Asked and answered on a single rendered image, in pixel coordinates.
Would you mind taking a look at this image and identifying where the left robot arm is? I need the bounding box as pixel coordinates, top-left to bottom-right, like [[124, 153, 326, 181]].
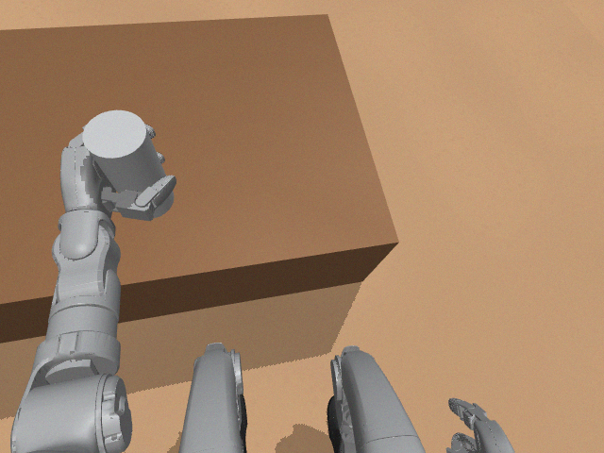
[[10, 209, 132, 453]]

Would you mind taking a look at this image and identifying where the right robot hand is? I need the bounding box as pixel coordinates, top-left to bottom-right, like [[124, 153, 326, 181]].
[[446, 398, 515, 453]]

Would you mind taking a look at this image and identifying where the left robot hand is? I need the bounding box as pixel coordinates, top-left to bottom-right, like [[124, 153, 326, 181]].
[[60, 124, 176, 221]]

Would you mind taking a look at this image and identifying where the can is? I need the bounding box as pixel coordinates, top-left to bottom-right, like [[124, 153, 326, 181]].
[[82, 110, 174, 218]]

